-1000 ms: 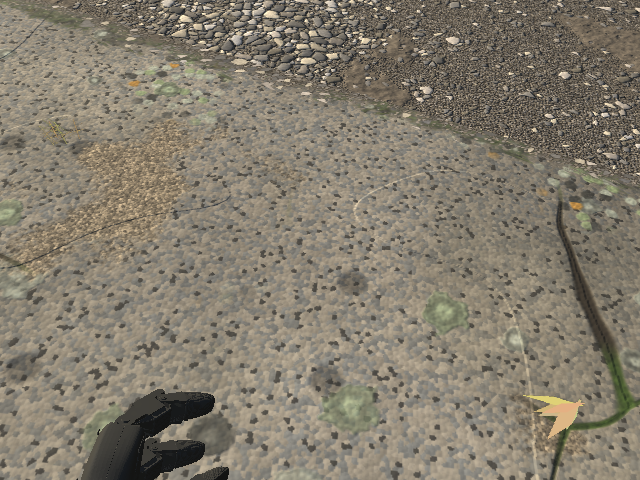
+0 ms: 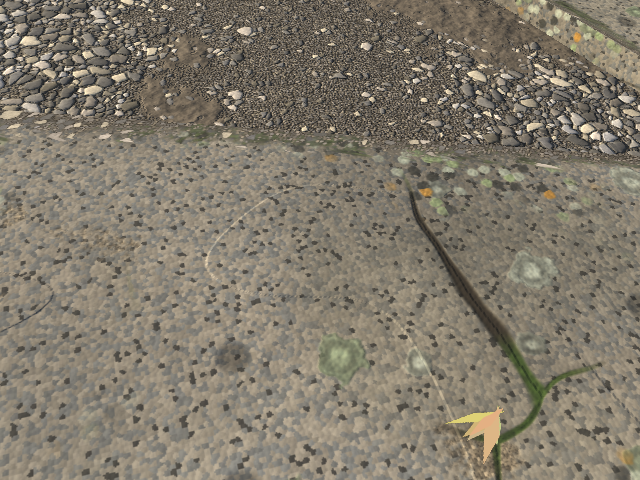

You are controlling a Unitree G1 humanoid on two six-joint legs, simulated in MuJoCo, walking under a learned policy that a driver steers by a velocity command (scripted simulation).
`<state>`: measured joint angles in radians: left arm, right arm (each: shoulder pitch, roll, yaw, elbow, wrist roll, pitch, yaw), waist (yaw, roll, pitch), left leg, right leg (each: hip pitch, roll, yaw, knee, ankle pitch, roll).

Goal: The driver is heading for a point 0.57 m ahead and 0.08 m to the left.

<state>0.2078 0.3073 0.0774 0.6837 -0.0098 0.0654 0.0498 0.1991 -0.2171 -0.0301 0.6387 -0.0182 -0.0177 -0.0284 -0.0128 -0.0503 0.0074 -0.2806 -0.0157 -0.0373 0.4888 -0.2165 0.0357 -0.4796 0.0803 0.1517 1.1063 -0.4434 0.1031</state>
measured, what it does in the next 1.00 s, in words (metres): steps on the spot: right foot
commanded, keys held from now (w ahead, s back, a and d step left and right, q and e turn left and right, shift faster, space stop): no key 1.00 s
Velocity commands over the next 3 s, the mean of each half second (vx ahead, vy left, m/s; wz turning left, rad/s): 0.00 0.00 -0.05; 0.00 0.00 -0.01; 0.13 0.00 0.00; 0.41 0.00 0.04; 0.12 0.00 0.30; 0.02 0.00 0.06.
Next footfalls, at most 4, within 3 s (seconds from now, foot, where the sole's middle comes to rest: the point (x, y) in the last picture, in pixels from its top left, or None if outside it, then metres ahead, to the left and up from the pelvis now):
0.18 right None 0.01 -0.15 -0.78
1.92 right None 0.45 -0.14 -0.78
2.42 left None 0.47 0.10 -0.78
2.72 right None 0.50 -0.15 -0.78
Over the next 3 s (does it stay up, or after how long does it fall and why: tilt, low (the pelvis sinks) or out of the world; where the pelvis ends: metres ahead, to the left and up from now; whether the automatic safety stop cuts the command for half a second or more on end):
stays up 0.44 -0.03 0.00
